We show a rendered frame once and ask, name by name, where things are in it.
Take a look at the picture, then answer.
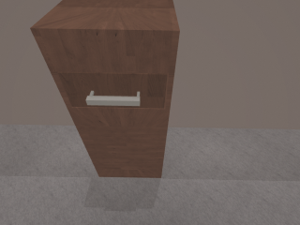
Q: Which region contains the drawer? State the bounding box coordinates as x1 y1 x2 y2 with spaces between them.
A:
57 71 168 109

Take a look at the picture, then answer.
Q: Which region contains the cabinet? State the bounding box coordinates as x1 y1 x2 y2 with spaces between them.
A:
30 0 180 178

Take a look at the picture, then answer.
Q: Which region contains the handle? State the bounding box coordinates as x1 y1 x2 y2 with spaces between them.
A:
85 91 141 106

